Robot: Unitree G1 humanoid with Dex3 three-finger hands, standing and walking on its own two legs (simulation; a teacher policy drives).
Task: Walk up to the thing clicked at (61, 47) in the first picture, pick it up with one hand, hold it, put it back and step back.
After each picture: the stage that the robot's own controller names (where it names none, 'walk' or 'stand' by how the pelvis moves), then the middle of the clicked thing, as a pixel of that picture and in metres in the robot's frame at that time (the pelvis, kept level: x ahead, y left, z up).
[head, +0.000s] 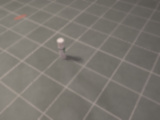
stand; (61, 49) +1.24 +0.27 -0.65
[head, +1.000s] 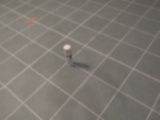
walk; (68, 55) +1.14 +0.26 -0.65
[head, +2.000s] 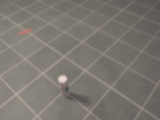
walk; (64, 87) +0.73 +0.23 -0.64
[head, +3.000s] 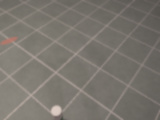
stand; (58, 117) +0.44 +0.20 -0.63
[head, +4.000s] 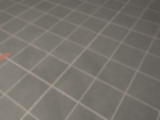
stand; out of the picture +0.38 +0.22 -0.66
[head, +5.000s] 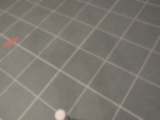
stand; (64, 118) +0.36 +0.23 -0.64
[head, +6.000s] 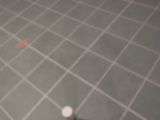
stand; (71, 117) +0.41 +0.20 -0.61
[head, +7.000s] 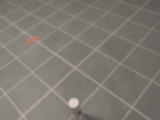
walk; (76, 110) +0.49 +0.16 -0.58
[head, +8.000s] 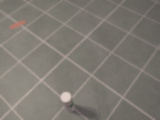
walk; (68, 102) +0.44 +0.17 -0.60
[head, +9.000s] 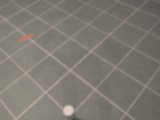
stand; (70, 116) +0.42 +0.16 -0.63
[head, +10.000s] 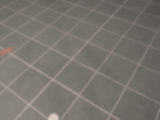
stand; out of the picture +0.42 +0.23 -0.64
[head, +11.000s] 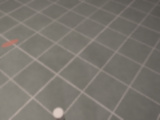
stand; (59, 119) +0.43 +0.19 -0.64
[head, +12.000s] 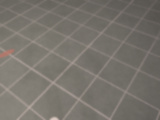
stand; out of the picture +0.41 +0.22 -0.66
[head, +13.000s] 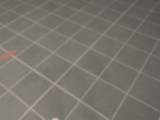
stand; out of the picture +0.41 +0.22 -0.66
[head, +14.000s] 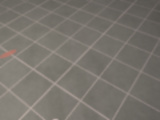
stand; out of the picture +0.40 +0.22 -0.66
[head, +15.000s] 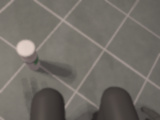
go down; (30, 57) +0.47 +0.23 -0.32
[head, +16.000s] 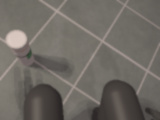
go down; (22, 51) +0.48 +0.24 -0.26
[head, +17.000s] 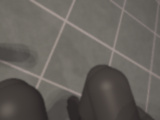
close in; out of the picture +0.46 +0.29 -0.17
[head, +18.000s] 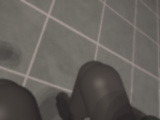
close; out of the picture +0.46 +0.30 -0.16
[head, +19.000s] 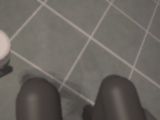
lift; out of the picture +0.37 +0.27 -0.07
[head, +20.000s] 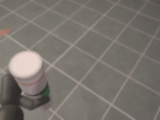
lift; (36, 87) +0.31 +0.16 +0.07
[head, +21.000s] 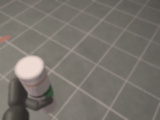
hold; (40, 89) +0.31 +0.16 +0.04
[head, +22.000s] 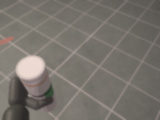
hold; (41, 88) +0.31 +0.16 +0.05
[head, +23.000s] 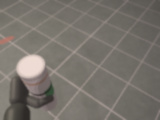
crouch; (41, 87) +0.32 +0.16 +0.04
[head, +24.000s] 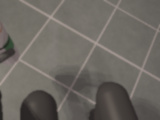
crouch; out of the picture +0.46 +0.23 -0.04
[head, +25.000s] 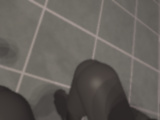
lower; out of the picture +0.46 +0.30 -0.17
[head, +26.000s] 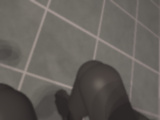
lower; out of the picture +0.45 +0.30 -0.16
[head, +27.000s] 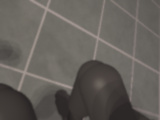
lower; out of the picture +0.45 +0.30 -0.16
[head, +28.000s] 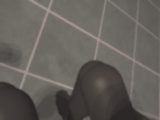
lower; out of the picture +0.44 +0.30 -0.16
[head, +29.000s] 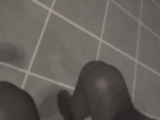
loosen; out of the picture +0.44 +0.30 -0.16
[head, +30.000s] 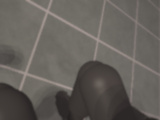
withdraw; out of the picture +0.44 +0.29 -0.17
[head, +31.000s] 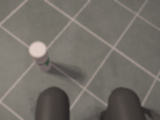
walk; (41, 58) +0.47 +0.22 -0.31
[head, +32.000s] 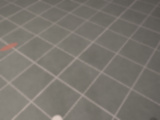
stand; out of the picture +0.40 +0.19 -0.59
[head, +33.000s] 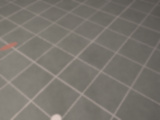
stand; out of the picture +0.41 +0.19 -0.60
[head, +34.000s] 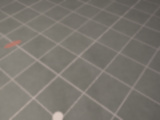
stand; out of the picture +0.42 +0.19 -0.61
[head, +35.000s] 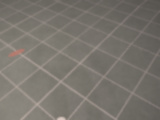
stand; out of the picture +0.43 +0.19 -0.66
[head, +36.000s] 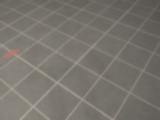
stand; out of the picture +0.39 +0.21 -0.66
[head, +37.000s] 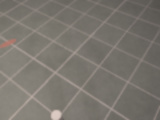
walk; out of the picture +0.41 +0.22 -0.65
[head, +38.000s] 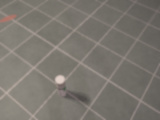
walk; (61, 86) +0.61 +0.16 -0.64
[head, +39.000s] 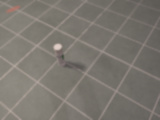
walk; (59, 55) +0.93 +0.27 -0.62
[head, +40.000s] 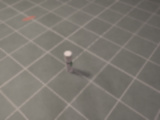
stand; (68, 62) +1.02 +0.17 -0.65
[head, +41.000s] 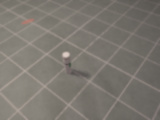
stand; (67, 63) +1.04 +0.19 -0.66
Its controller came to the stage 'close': yes
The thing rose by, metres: 0.69
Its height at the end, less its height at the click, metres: +0.00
